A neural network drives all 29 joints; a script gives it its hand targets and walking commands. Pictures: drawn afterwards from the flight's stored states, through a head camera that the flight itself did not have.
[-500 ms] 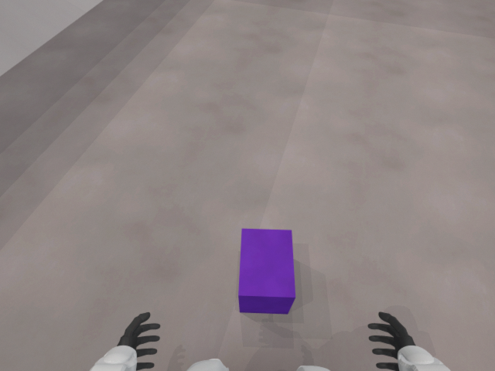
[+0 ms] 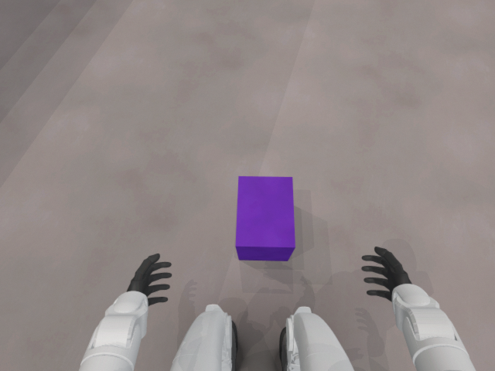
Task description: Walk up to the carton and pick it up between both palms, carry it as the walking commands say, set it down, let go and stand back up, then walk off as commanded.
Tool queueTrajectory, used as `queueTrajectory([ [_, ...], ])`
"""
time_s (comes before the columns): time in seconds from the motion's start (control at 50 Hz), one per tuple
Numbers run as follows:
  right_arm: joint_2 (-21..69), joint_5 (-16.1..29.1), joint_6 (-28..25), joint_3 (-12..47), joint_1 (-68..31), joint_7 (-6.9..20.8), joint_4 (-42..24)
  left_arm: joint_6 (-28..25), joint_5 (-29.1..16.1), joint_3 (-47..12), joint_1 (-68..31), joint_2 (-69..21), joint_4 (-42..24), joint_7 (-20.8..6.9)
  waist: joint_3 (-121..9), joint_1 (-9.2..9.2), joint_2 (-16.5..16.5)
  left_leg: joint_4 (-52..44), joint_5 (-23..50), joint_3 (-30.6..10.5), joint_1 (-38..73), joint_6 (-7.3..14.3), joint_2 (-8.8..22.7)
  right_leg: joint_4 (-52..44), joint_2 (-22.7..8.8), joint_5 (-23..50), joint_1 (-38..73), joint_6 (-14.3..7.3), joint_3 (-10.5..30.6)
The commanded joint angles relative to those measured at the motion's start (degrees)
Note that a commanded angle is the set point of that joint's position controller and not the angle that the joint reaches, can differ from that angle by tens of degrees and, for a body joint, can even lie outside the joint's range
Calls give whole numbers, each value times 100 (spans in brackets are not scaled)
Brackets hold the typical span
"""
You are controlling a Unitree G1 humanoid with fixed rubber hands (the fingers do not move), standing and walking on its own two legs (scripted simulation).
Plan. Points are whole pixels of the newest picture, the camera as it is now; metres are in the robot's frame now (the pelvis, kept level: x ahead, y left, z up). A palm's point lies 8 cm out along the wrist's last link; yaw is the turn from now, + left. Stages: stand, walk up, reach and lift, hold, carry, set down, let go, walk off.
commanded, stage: reach and lift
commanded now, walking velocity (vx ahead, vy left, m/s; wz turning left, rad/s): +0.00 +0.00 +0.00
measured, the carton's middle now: (264, 220) +0.52 -0.03 -0.60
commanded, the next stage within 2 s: none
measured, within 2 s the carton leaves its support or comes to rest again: neither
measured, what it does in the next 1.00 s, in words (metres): stands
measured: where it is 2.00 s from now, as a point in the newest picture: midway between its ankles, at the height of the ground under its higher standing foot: (256, 369)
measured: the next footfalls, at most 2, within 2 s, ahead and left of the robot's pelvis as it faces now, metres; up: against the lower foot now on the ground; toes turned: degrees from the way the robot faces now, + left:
none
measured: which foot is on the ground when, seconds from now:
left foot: down 0.00-1.00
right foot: down 0.00-1.00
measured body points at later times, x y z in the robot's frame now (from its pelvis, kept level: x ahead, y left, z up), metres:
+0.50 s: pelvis -0.07 -0.01 -0.04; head +0.16 -0.01 +0.34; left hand +0.39 +0.17 -0.14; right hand +0.36 -0.21 -0.14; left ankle +0.05 +0.10 -0.68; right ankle +0.02 -0.11 -0.68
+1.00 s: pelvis -0.02 +0.00 -0.04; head +0.31 -0.01 +0.26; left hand +0.53 +0.15 -0.17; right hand +0.50 -0.22 -0.17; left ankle +0.05 +0.11 -0.67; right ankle +0.02 -0.11 -0.68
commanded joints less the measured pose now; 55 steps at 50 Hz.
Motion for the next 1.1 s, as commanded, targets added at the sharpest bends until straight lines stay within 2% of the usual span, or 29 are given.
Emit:
queueTrajectory([
  [0.0,-140,246,249,31,-1092,-72,-578,190,-51,409,-1203,536,-90,-42,-2145,120,-424,-183,943,-422,938,-3,-114,-766,60,956,248,79,404],
  [0.04,-47,300,282,-47,-1885,-132,-781,139,210,732,-2122,913,-97,-42,-2139,216,-437,-214,376,-392,702,36,-96,-902,-91,383,137,114,492],
  [0.08,-207,315,503,-190,-2468,-214,-323,347,136,551,-2591,822,236,-80,-1764,143,-246,-73,-310,-333,601,-44,-151,-860,-109,-729,-64,50,578],
  [0.14,-274,187,637,-484,-3562,-387,-107,518,110,647,-3810,903,587,-84,-2251,-125,-121,95,-649,-318,864,-69,-185,-799,-112,-1044,-341,89,570],
  [0.24,-310,207,711,-695,-4466,-538,764,543,-129,517,-5037,742,969,2,-3061,-219,438,61,-684,-233,692,-188,-186,-533,34,-484,-421,9,314],
  [0.28,-408,204,665,-821,-4869,-572,1134,497,-208,591,-5665,798,992,66,-3175,-280,465,-88,-926,-365,783,-155,-158,-448,34,-601,-597,4,270],
  [0.3,-492,215,605,-758,-5224,-586,1138,459,-277,719,-5882,987,1165,160,-3315,-228,53,90,-711,-288,524,-111,-164,-446,58,-642,-679,35,286],
  [0.32,-591,152,522,-846,-5298,-656,1233,421,-271,726,-6034,1088,1324,173,-3842,-334,54,123,-691,-265,699,-85,-149,-422,40,-660,-590,61,267],
  [0.36,-437,317,354,-795,-5801,-690,1300,260,-165,1010,-6137,1124,1742,218,-3971,6,-86,52,-393,-249,360,-86,-230,-432,118,-390,-306,117,323],
  [0.38,-418,320,261,-758,-6087,-715,1086,185,-172,933,-6407,1090,1723,218,-4030,-86,-143,31,-293,-194,9,-73,-224,-402,152,-201,-384,147,263],
  [0.4,-382,421,184,-704,-6452,-754,1070,84,-147,1049,-6726,1240,1807,253,-4187,120,-273,-14,-329,-236,-25,-46,-273,-438,141,-327,-18,177,327],
  [0.56,-942,211,-777,-1076,-6622,-775,1390,-800,-154,919,-7066,947,1766,454,-5647,-239,286,328,1521,-340,654,-270,-319,-162,364,1409,-634,117,179],
  [0.66,-619,375,-1279,-935,-6655,-622,1767,-1325,-56,973,-7186,948,1935,498,-5611,-101,-4,310,2198,-560,677,-116,-366,-220,419,1996,-1149,193,235],
  [0.68,-705,312,-1438,-1027,-6683,-541,1705,-1409,-139,806,-7050,727,2003,490,-5501,-350,-6,330,2676,-663,805,-114,-336,-159,481,2374,-1470,200,93],
  [0.7,-747,321,-1477,-999,-6611,-500,2016,-1491,-135,887,-7236,730,1977,491,-5427,-246,259,357,2844,-709,1151,-157,-298,-178,453,2246,-2045,178,153],
  [0.72,-730,300,-1535,-975,-6562,-449,2083,-1537,-57,967,-7033,685,2052,490,-5582,-178,110,445,3100,-740,1168,-195,-316,-129,453,2449,-2022,197,146],
  [0.76,-761,330,-1727,-1180,-6642,-414,1999,-1697,20,956,-7410,648,1805,504,-5886,-329,528,575,3825,-851,1458,-202,-337,-115,495,2839,-2428,190,168],
  [0.78,-800,453,-1797,-1077,-6792,-428,1810,-1770,70,1117,-7516,844,1743,500,-6556,-114,514,709,4128,-844,1725,-160,-326,-76,488,3116,-2271,191,206],
  [0.8,-953,339,-1825,-1241,-6915,-443,1630,-1780,18,1036,-7685,916,1640,523,-6992,-396,479,733,4357,-932,2016,-145,-320,-69,530,3310,-2192,212,128],
  [0.82,-1018,362,-1839,-1215,-7070,-460,1696,-1821,54,1153,-7884,1111,1604,562,-7097,-218,437,865,4479,-915,2016,-129,-331,40,547,3399,-2296,253,135],
  [0.84,-972,420,-1937,-1307,-7126,-442,1574,-1845,48,1139,-7878,905,1608,606,-7036,-322,494,805,4731,-982,2049,-130,-321,-51,562,3438,-2617,246,120],
  [0.88,-872,467,-1885,-1098,-7120,-486,1428,-1832,104,1399,-7645,1029,1742,550,-7420,6,322,779,4700,-824,1756,-85,-379,-112,535,3801,-1886,285,218],
  [0.9,-905,481,-1850,-1206,-7565,-465,1211,-1818,90,1489,-8128,1261,1672,545,-7521,-170,243,792,4733,-945,1686,-32,-365,10,546,3780,-2040,317,145],
  [0.92,-822,463,-1825,-1120,-7253,-444,1285,-1824,90,1413,-7721,1073,1679,488,-7766,61,470,596,4847,-783,1679,-102,-384,-118,527,4086,-1420,304,200],
  [0.94,-617,501,-1808,-889,-7403,-473,1628,-1831,-38,1364,-7937,923,2013,423,-7202,-42,94,700,4452,-667,823,-38,-410,-33,500,4123,-1547,364,248],
  [0.98,-519,291,-1716,-951,-7298,-540,1336,-1873,283,1630,-7441,1171,2054,289,-7388,245,-34,455,4095,-498,102,-54,-485,-19,409,4488,-351,416,383],
  [1.0,-528,199,-1717,-1087,-7096,-530,1300,-1925,220,1701,-7354,1095,2019,234,-7555,81,11,383,4316,-415,-275,-92,-476,17,417,5165,235,397,414],
  [1.04,-380,-80,-1747,-1185,-6927,-526,1191,-2034,259,1697,-7173,757,1834,117,-7756,166,-125,334,4412,-316,-696,-148,-508,126,430,5559,594,423,423],
  [1.08,-354,-254,-1652,-1314,-7223,-509,1323,-1993,317,1774,-7681,999,1823,11,-7528,-84,-516,363,3932,-392,-896,-84,-480,178,471,5161,398,478,309],
])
